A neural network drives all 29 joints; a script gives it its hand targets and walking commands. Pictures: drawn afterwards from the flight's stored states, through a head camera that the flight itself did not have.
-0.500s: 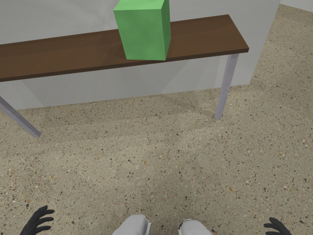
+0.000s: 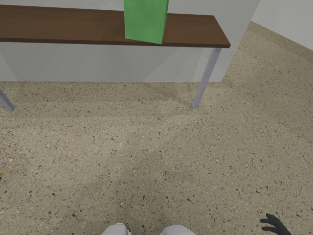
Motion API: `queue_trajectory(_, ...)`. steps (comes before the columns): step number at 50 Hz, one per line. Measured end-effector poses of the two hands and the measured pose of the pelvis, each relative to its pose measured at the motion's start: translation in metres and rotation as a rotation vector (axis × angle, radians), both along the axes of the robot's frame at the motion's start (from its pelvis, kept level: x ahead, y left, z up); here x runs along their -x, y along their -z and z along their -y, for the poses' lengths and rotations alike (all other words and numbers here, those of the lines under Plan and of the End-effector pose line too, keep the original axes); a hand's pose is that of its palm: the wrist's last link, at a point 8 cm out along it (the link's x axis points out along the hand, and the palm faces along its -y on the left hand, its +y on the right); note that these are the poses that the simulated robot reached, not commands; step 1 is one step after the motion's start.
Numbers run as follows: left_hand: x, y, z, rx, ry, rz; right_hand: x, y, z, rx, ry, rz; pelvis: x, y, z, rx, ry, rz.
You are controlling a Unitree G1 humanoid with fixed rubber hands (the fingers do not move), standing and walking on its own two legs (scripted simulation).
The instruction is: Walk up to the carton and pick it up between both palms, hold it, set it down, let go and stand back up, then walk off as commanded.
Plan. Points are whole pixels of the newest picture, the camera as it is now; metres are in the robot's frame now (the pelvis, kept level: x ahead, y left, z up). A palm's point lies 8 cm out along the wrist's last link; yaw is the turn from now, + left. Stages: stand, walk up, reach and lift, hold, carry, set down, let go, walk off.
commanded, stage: walk off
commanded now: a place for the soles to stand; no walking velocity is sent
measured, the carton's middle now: (147, 10) +1.18 +0.01 +0.00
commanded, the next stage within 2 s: stand in 1.38 s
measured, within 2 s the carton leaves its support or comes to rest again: neither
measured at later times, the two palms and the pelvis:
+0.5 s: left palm out of the picture +0.02 +0.31 -0.06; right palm out of the picture +0.08 -0.34 -0.08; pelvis -0.03 -0.02 +0.01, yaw +1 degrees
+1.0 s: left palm out of the picture +0.09 +0.30 -0.09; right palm (280, 229) +0.14 -0.35 -0.09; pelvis +0.03 -0.03 -0.01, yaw +0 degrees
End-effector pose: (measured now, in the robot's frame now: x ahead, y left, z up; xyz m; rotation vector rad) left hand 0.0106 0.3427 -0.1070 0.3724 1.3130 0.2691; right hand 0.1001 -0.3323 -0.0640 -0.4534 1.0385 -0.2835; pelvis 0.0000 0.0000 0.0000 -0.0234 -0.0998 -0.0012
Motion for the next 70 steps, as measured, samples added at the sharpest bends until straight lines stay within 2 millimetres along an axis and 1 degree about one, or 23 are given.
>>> queue_trajectory(2, 0.016, -0.005, 0.003, -0.008, 0.0, -0.019, 0.01, 0.004, 0.004, -0.015, 0.004, 0.006, 0.009, 0.0, 0.004, -0.009, 0.006, 0.002)
queue_trajectory(7, 0.044, -0.013, 0.018, -0.039, 0.002, -0.003, 0.035, 0.024, 0.018, -0.061, 0.009, 0.015, 0.035, 0.007, 0.023, -0.027, 0.009, 0.026)
queue_trajectory(9, 0.057, -0.017, 0.024, -0.046, -0.014, 0.015, 0.038, 0.027, 0.021, -0.075, 0.0, 0.026, 0.041, 0.006, 0.029, -0.033, 0.001, 0.045)
queue_trajectory(11, 0.059, -0.024, 0.031, -0.046, -0.029, 0.037, 0.037, 0.023, 0.023, -0.089, -0.006, 0.048, 0.044, 0.001, 0.033, -0.048, 0.008, 0.042)
queue_trajectory(13, 0.051, -0.032, 0.037, -0.045, -0.026, 0.07, 0.038, 0.019, 0.024, -0.1, -0.008, 0.05, 0.046, -0.006, 0.035, -0.057, 0.006, 0.028)
queue_trajectory(17, 0.02, -0.048, 0.041, -0.046, 0.005, 0.155, 0.043, 0.017, 0.023, -0.109, -0.018, 0.014, 0.048, -0.015, 0.036, -0.066, -0.007, -0.017)
queue_trajectory(20, 0.005, -0.052, 0.04, -0.04, 0.024, 0.177, 0.04, 0.017, 0.02, -0.11, -0.026, -0.004, 0.045, -0.018, 0.034, -0.066, -0.012, -0.044)
queue_trajectory(23, -0.001, -0.048, 0.035, -0.034, 0.025, 0.166, 0.03, 0.019, 0.014, -0.108, -0.03, -0.004, 0.036, -0.015, 0.028, -0.06, -0.012, -0.054)
queue_trajectory(25, -0.006, -0.044, 0.03, -0.026, 0.022, 0.16, 0.02, 0.017, 0.009, -0.102, -0.035, 0.004, 0.027, -0.013, 0.022, -0.052, -0.013, -0.057)
queue_trajectory(27, -0.017, -0.038, 0.024, -0.018, 0.021, 0.163, 0.007, 0.016, 0.003, -0.093, -0.04, 0.018, 0.016, -0.01, 0.015, -0.044, -0.013, -0.061)
queue_trajectory(29, -0.033, -0.03, 0.017, -0.006, 0.026, 0.177, -0.007, 0.018, -0.005, -0.084, -0.046, 0.036, 0.003, -0.004, 0.007, -0.034, -0.014, -0.058)
queue_trajectory(32, -0.069, -0.011, 0.01, 0.012, 0.05, 0.22, -0.021, 0.025, -0.015, -0.063, -0.042, 0.066, -0.012, 0.01, -0.004, -0.025, -0.003, -0.04)
queue_trajectory(35, -0.096, -0.009, 0.012, 0.033, 0.077, 0.247, -0.026, 0.018, -0.016, -0.047, -0.026, 0.071, -0.022, 0.008, -0.009, -0.025, 0.015, -0.041)
queue_trajectory(37, -0.104, -0.009, 0.013, 0.041, 0.079, 0.247, -0.03, 0.014, -0.016, -0.038, -0.027, 0.06, -0.026, 0.005, -0.009, -0.017, 0.015, -0.052)
queue_trajectory(40, -0.104, -0.007, 0.014, 0.047, 0.066, 0.227, -0.038, 0.011, -0.013, -0.03, -0.039, 0.043, -0.032, 0.003, -0.006, -0.008, 0.004, -0.062)
queue_trajectory(44, -0.095, -0.007, 0.021, 0.039, 0.042, 0.202, -0.046, 0.012, -0.006, -0.032, -0.056, 0.035, -0.036, 0.003, 0.003, -0.01, -0.013, -0.066)
queue_trajectory(47, -0.089, -0.009, 0.029, 0.021, 0.036, 0.19, -0.046, 0.017, 0.003, -0.045, -0.056, 0.035, -0.035, 0.004, 0.013, -0.023, -0.015, -0.065)
queue_trajectory(51, -0.081, -0.014, 0.045, -0.011, 0.039, 0.185, -0.041, 0.032, 0.02, -0.074, -0.043, 0.034, -0.032, 0.009, 0.032, -0.05, -0.009, -0.053)
queue_trajectory(53, -0.076, -0.017, 0.054, -0.026, 0.028, 0.198, -0.04, 0.039, 0.026, -0.094, -0.044, 0.034, -0.029, 0.011, 0.041, -0.042, -0.015, -0.034)
queue_trajectory(55, -0.072, -0.023, 0.061, -0.039, 0.021, 0.213, -0.041, 0.041, 0.032, -0.108, -0.048, 0.044, -0.027, 0.01, 0.049, -0.05, -0.021, -0.017)
queue_trajectory(59, -0.075, -0.039, 0.07, -0.063, 0.026, 0.248, -0.037, 0.041, 0.039, -0.129, -0.052, 0.042, -0.02, 0.004, 0.059, -0.072, -0.03, -0.017)
queue_trajectory(65, -0.089, -0.049, 0.077, -0.066, 0.059, 0.289, -0.02, 0.044, 0.043, -0.135, -0.054, -0.014, -0.007, -0.002, 0.064, -0.077, -0.036, -0.074)
queue_trajectory(70, -0.084, -0.046, 0.071, -0.054, 0.059, 0.296, -0.013, 0.041, 0.037, -0.125, -0.057, -0.016, 0.001, -0.001, 0.057, -0.066, -0.039, -0.081)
